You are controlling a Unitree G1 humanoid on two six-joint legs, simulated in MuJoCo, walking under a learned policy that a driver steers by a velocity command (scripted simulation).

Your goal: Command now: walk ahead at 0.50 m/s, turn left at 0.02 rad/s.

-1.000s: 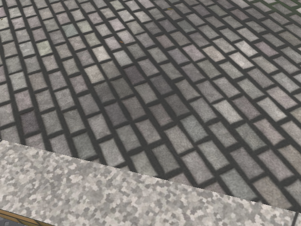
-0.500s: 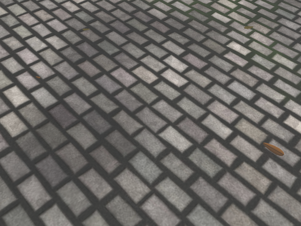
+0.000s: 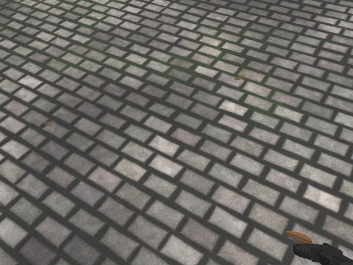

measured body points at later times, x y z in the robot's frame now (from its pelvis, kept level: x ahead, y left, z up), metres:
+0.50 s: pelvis +0.30 +0.08 +0.00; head +0.33 +0.09 +0.45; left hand +0.39 +0.38 -0.09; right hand +0.47 -0.16 -0.11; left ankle +0.31 +0.15 -0.74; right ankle +0.34 -0.08 -0.65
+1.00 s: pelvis +0.58 +0.11 +0.00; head +0.60 +0.11 +0.45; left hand +0.51 +0.40 -0.10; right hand +0.85 -0.04 -0.10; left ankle +0.54 +0.26 -0.66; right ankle +0.63 +0.02 -0.74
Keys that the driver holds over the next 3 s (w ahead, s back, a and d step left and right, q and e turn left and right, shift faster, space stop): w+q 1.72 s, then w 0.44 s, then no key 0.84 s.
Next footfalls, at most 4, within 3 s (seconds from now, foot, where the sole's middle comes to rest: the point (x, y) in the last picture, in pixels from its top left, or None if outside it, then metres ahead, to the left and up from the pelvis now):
0.30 left None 0.35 0.16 -0.78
0.76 right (191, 232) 0.67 0.04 -0.78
1.28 left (101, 218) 0.73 0.41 -0.78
1.76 right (96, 158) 1.06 0.49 -0.78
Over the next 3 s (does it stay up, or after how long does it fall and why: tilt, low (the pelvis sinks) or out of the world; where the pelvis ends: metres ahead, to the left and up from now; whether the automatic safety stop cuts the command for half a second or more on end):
stays up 1.02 0.76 0.00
